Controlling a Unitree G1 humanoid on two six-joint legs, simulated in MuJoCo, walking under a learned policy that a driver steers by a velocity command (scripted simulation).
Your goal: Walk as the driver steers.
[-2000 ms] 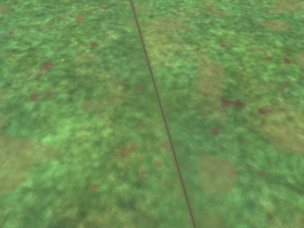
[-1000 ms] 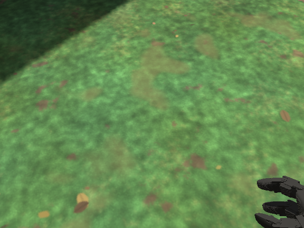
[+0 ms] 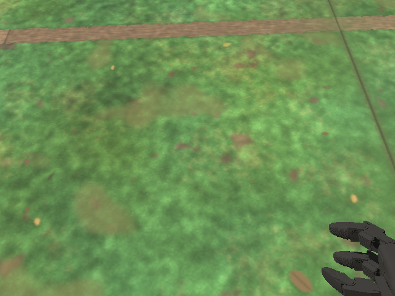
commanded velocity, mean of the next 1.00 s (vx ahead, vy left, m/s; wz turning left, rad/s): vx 0.08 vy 0.00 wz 0.40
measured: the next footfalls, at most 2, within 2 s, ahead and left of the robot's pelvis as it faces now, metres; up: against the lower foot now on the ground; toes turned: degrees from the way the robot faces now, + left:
right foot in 0.32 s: +0.19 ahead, -0.11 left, +0.00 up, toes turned +2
left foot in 0.68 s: +0.12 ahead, +0.16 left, +0.00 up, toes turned +21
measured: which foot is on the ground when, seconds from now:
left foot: down 0.00-0.34, up 0.36-0.66, down 0.68-1.00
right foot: up 0.00-0.30, down 0.32-0.68, up 0.70-1.00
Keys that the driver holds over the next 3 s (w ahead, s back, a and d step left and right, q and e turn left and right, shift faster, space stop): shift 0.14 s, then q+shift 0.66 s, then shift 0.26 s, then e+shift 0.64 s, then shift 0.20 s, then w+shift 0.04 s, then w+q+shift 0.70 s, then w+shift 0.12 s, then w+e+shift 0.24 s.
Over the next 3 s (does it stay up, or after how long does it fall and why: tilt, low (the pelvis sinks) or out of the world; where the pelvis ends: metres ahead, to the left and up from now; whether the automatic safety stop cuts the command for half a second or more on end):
stays up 0.79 0.27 -0.01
